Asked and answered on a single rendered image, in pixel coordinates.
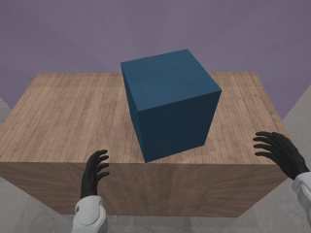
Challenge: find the carton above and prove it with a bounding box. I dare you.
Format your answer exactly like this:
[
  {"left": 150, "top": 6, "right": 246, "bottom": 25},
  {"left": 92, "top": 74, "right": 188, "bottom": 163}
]
[{"left": 121, "top": 49, "right": 222, "bottom": 163}]

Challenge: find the robot right hand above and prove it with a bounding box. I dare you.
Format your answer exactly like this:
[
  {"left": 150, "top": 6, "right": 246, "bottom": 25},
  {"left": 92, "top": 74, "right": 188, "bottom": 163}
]
[{"left": 253, "top": 131, "right": 310, "bottom": 180}]

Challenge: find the robot right forearm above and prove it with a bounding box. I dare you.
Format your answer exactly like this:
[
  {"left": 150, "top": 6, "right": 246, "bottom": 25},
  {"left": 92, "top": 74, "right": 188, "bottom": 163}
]
[{"left": 292, "top": 172, "right": 311, "bottom": 227}]

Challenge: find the pedestal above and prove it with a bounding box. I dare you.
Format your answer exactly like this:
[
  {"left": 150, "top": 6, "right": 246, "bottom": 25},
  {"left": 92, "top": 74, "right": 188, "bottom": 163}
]
[{"left": 0, "top": 72, "right": 294, "bottom": 217}]

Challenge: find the robot left hand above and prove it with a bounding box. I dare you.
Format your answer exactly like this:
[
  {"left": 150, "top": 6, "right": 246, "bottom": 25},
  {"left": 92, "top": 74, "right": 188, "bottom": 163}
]
[{"left": 81, "top": 150, "right": 110, "bottom": 199}]

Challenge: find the robot left forearm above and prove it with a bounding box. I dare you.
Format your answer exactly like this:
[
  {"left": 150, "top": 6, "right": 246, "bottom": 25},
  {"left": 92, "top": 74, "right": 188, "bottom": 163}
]
[{"left": 71, "top": 195, "right": 108, "bottom": 233}]

